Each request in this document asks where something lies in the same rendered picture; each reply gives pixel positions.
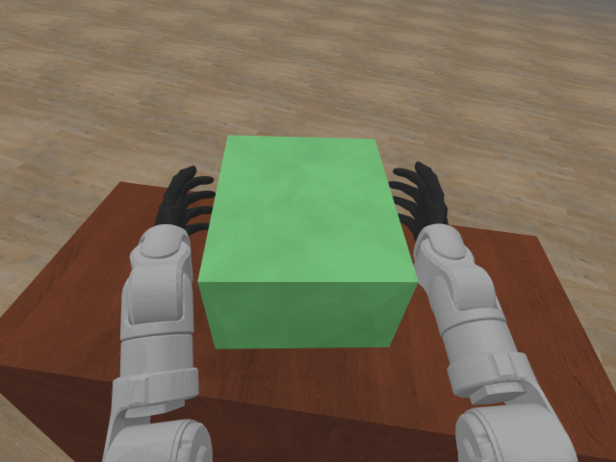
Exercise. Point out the carton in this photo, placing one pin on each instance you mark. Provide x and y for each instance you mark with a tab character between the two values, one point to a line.
304	248

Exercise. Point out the pedestal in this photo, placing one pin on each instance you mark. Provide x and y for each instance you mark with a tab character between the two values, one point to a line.
60	352

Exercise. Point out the robot left upper arm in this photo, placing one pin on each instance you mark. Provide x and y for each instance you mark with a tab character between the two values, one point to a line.
174	441

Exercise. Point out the left robot hand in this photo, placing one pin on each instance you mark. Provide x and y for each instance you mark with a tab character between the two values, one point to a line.
173	210

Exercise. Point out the robot right upper arm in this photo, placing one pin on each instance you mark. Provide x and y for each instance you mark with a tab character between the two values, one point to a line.
525	432

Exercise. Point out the robot right forearm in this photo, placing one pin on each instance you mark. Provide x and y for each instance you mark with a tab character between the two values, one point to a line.
485	365

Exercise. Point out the right robot hand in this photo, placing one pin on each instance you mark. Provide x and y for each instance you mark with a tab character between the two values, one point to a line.
431	208

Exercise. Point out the robot left forearm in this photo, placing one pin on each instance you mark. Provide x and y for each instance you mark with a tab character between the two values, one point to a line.
156	327

